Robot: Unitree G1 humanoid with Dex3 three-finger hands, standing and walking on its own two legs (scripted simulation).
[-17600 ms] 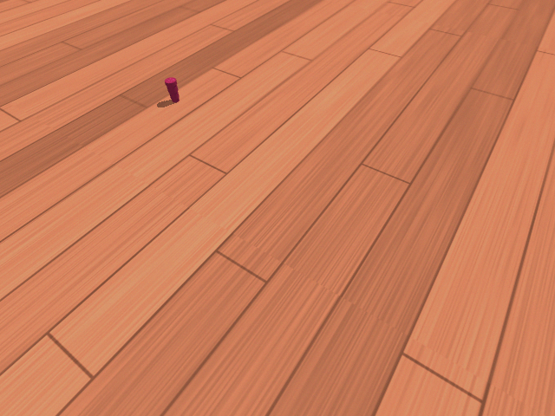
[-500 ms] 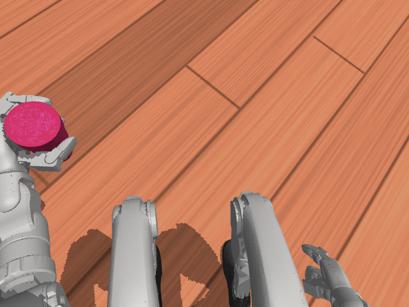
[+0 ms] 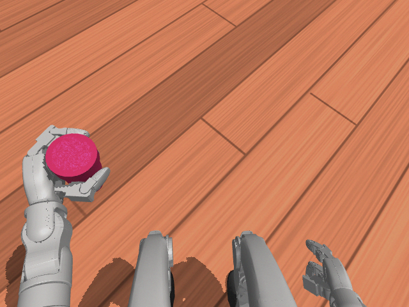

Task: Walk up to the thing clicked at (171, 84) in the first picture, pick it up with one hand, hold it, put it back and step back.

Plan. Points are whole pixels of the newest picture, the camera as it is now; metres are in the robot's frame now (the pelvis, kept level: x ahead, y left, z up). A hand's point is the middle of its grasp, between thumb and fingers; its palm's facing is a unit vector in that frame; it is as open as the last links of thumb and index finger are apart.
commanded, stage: lift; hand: left
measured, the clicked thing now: (83, 170) +0.37 +0.23 +0.00
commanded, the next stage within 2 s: hold in 1.18 s
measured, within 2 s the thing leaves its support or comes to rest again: neither
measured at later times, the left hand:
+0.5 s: hand (64, 133) +0.37 +0.21 +0.13, palm faces +0.24 -0.97 -0.03, open 9.4 cm
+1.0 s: hand (63, 117) +0.36 +0.19 +0.18, palm faces +0.23 -0.97 -0.03, open 9.4 cm
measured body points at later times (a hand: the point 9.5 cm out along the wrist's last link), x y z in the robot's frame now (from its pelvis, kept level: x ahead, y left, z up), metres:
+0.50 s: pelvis +0.03 +0.00 +0.10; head +0.13 +0.02 +0.54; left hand +0.35 +0.26 +0.14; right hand +0.18 -0.23 -0.01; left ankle +0.06 +0.13 -0.53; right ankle +0.05 -0.13 -0.53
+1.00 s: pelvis +0.04 +0.00 +0.14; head +0.10 +0.01 +0.59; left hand +0.34 +0.24 +0.18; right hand +0.19 -0.24 +0.03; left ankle +0.06 +0.13 -0.53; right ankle +0.05 -0.13 -0.53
